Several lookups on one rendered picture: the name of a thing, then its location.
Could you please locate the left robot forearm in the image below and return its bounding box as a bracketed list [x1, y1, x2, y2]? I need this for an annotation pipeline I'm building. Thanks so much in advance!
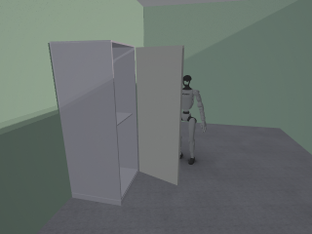
[199, 103, 206, 121]

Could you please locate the robot left upper arm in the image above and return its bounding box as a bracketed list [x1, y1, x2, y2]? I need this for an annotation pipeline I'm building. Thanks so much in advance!
[192, 90, 202, 108]

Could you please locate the left robot shin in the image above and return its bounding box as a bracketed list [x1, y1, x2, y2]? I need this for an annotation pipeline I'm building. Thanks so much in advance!
[189, 138, 195, 158]

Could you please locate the robot left hand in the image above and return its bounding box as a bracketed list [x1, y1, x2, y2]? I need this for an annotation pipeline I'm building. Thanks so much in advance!
[200, 120, 207, 133]

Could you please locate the fridge door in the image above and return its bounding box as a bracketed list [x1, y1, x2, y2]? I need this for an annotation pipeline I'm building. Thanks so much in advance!
[136, 45, 184, 185]

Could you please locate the humanoid robot torso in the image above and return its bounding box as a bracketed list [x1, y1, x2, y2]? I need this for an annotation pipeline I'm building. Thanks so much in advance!
[181, 88, 195, 122]

